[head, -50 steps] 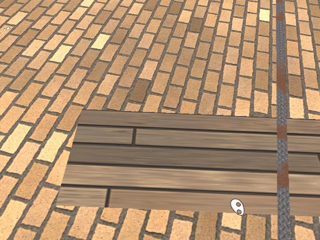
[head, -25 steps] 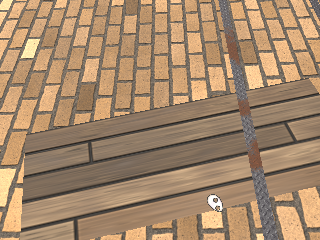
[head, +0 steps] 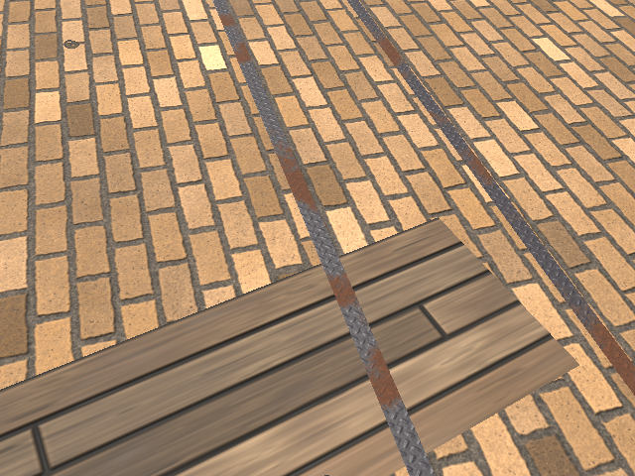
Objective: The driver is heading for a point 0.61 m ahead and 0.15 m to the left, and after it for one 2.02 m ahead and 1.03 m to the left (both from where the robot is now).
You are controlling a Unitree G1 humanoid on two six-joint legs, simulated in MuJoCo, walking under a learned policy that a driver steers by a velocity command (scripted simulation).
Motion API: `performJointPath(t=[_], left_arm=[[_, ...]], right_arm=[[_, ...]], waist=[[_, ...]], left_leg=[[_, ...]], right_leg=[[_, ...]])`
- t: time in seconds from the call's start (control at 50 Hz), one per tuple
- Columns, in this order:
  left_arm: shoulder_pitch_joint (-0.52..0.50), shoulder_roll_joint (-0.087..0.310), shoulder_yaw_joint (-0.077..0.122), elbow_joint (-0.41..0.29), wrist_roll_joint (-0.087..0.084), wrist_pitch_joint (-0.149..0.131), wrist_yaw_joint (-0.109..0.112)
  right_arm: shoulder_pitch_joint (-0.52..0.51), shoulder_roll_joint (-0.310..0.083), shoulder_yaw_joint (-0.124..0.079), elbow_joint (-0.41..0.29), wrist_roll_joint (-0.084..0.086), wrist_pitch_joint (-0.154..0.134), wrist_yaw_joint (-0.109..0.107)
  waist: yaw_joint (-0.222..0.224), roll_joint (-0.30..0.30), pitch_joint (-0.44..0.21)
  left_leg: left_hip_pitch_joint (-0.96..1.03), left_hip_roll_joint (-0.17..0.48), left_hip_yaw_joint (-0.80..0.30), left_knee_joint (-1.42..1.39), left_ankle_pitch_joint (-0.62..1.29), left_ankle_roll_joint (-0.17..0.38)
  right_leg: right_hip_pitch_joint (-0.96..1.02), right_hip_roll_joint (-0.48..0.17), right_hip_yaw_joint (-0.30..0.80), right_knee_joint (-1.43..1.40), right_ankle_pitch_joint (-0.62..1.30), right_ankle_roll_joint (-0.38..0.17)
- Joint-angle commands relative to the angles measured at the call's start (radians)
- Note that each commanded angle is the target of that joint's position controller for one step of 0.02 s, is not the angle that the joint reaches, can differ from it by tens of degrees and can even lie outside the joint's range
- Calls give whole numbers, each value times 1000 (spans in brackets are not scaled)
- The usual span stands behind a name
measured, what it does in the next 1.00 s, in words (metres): walks ahead, turning left: right foot, then left foot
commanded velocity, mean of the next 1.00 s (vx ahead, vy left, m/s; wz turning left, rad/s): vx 0.47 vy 0.00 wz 0.45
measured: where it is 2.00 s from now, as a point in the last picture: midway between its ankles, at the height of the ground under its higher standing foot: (107, 316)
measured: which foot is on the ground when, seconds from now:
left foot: down 0.00-0.18, up 0.20-0.64, down 0.66-1.00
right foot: up 0.00-0.16, down 0.18-0.64, up 0.66-1.00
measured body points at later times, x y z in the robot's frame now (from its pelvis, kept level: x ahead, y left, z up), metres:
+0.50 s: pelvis +0.20 -0.03 -0.01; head +0.22 -0.02 +0.44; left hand +0.15 +0.25 -0.13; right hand +0.43 -0.24 -0.11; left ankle +0.32 +0.15 -0.69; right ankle +0.11 -0.16 -0.75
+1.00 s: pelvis +0.45 +0.11 +0.00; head +0.47 +0.14 +0.44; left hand +0.52 +0.43 -0.09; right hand +0.65 -0.11 -0.10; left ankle +0.38 +0.15 -0.75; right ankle +0.71 +0.03 -0.69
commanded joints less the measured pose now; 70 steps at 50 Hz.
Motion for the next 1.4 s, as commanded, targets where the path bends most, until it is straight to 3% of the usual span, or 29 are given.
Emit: performJointPath(t=[0.02, 0.1, 0.16, 0.18, 0.2, 0.22, 0.24, 0.3, 0.44, 0.56, 0.6, 0.64, 0.66, 0.68, 0.7, 0.72, 0.76, 0.84, 0.96, 1.04, 1.1, 1.14, 1.16, 1.18, 1.2, 1.22, 1.26, 1.32, 1.4], left_arm=[[-202, 3, -11, -125, -10, -47, -10], [-184, 42, 3, -118, -29, -69, -25], [16, 94, 32, -65, -25, -76, -8], [197, 156, 49, -43, -1, -73, 7], [265, 258, 73, -14, 14, -60, 2], [253, 170, 53, -5, 15, -65, -5], [197, 109, 32, -6, 10, -69, -6], [64, 36, 7, 2, 13, -74, -9], [57, 87, 27, 68, 12, -87, 6], [113, 151, 43, 121, -14, -64, 15], [114, 188, 51, 125, -18, -49, 20], [105, 198, 49, 118, -23, -34, 27], [133, 149, 28, 98, 1, -40, 30], [243, 4, -22, 41, 26, -68, 10], [107, 110, -5, 33, -12, -103, -2], [18, 143, 4, 3, -41, -116, -5], [8, 127, 1, 12, 1, -119, 12], [40, 103, 2, 21, 25, -75, 13], [-195, 50, -22, -36, 21, -78, 3], [-284, 76, -17, -63, 4, -95, -18], [-243, 101, -5, -51, 3, -107, -30], [-99, 131, 16, -15, 12, -115, -21], [51, 176, 29, -1, 26, -118, -14], [181, 263, 56, 41, 35, -106, -14], [209, 192, 43, 61, 0, -100, -26], [154, 126, 24, 53, -9, -95, -23], [55, 84, 3, 45, 8, -80, -20], [36, 64, -9, 60, 11, -85, -20], [70, 123, 5, 95, -3, -84, -13]], right_arm=[[-13, -185, -37, -52, 10, -8, 0], [22, -222, -45, -39, 26, 2, 10], [-14, -160, -27, -48, 25, 5, 12], [-48, -68, 2, -79, 3, -3, 16], [13, -33, 12, -125, 24, -26, 9], [-22, -142, -17, -108, 45, -31, 4], [-67, -171, -30, -111, 49, -28, 9], [-94, -117, -28, -100, 28, -4, 18], [-220, -56, -5, -157, 17, 10, 45], [-381, -74, -3, -240, 20, 10, 83], [-345, -113, -22, -251, 17, 17, 85], [-87, -199, -72, -195, 21, 27, 72], [58, -283, -103, -167, 24, 40, 48], [0, -378, -104, -185, 26, 26, 47], [36, -281, -80, -208, 21, 15, 50], [-2, -238, -66, -194, 12, 3, 53], [-134, -189, -50, -213, 10, -3, 49], [-175, -173, -42, -218, 1, -14, 35], [-83, -198, -48, -168, 16, -2, 6], [-22, -202, -49, -136, 25, 10, 2], [-14, -188, -46, -120, 18, 19, -3], [-33, -158, -36, -123, 13, 22, 1], [-44, -116, -17, -142, 0, 19, 5], [109, -60, 2, -141, 22, 8, 5], [114, -119, -2, -132, 33, -1, 3], [-8, -190, -21, -142, 36, -1, 4], [-145, -174, -20, -179, 8, -6, 7], [-116, -116, -13, -169, 7, -5, 18], [-218, -74, 9, -201, -4, -11, 22]], waist=[[-27, 208, 113], [-8, 216, 107], [116, 171, 12], [201, 17, -137], [171, -294, -205], [190, -182, -127], [169, -148, -25], [98, -109, 91], [91, -40, 124], [122, -18, 156], [83, -52, 93], [-63, -43, -56], [-111, 84, -149], [39, 324, -278], [-58, 185, -344], [-54, 142, -182], [40, 32, -38], [99, 67, 4], [16, 99, 55], [-13, 116, 63], [8, 155, 52], [86, 163, -15], [156, 100, -151], [127, -190, -297], [142, -227, -268], [163, -105, -108], [128, -7, 51], [77, -65, 56], [99, -41, 69]], left_leg=[[-27, 159, -180, -169, -14, 165], [-57, 195, -248, -113, -45, 178], [-183, 125, -219, 75, 32, 107], [-350, 37, -128, 406, -104, 51], [-628, -41, -26, 686, -328, 15], [-701, 11, -97, 846, -298, 13], [-732, 34, -105, 883, -208, 24], [-664, 86, -89, 835, -31, 9], [-621, 80, -38, 558, 223, -17], [-541, 47, 62, 335, 215, 54], [-421, -23, 127, 326, 112, 96], [-44, -110, 154, 267, 115, 160], [265, 16, -68, 250, 114, 216], [544, 274, -680, 104, -124, 414], [547, 294, -800, -31, -229, 395], [430, 268, -657, -49, -152, 341], [128, 185, -443, -49, 82, 287], [-91, 124, -307, -111, 284, 294], [-136, 44, -225, -89, 212, 220], [-56, 78, -318, -22, 153, 207], [42, 123, -373, 54, 211, 189], [38, 70, -340, 193, 393, 152], [-68, 22, -280, 436, 320, 116], [-428, -135, -151, 792, -80, 26], [-599, -114, -170, 929, -330, 14], [-660, -64, -176, 980, -250, 15], [-633, 6, -105, 898, -126, 14], [-527, 58, -56, 773, -60, 4], [-535, 76, -15, 541, 81, -20]], right_leg=[[-7, 7, -64, -216, 12, 15], [175, 31, -62, -393, -35, 2], [557, -9, -25, -517, 23, -57], [826, -219, 182, -511, -14, -115], [945, -435, 536, -596, -194, -257], [855, -412, 570, -640, -334, -278], [773, -364, 447, -661, -322, -243], [577, -253, 176, -733, -38, -191], [513, -233, -86, -775, 251, -189], [614, -273, -198, -725, 374, -147], [661, -271, -232, -587, 721, -127], [562, -226, -274, -222, 859, -87], [303, -177, -272, 106, 483, -42], [-97, 32, -126, 451, -429, 8], [-185, 16, 59, 519, -406, -11], [-246, -21, 45, 486, -306, -31], [-136, -95, 38, 318, -174, -32], [-19, -111, 19, 183, -87, 13], [16, -33, 1, -239, 253, 45], [55, 5, 22, -378, 251, 28], [104, 4, 17, -420, 153, -13], [322, 10, -15, -480, 138, -73], [577, -126, 113, -442, 138, -144], [955, -341, 534, -476, -18, -326], [966, -394, 758, -597, -275, -343], [836, -356, 634, -620, -348, -293], [591, -269, 411, -665, -162, -254], [471, -196, 260, -719, 43, -243], [458, -188, 142, -759, 208, -256]])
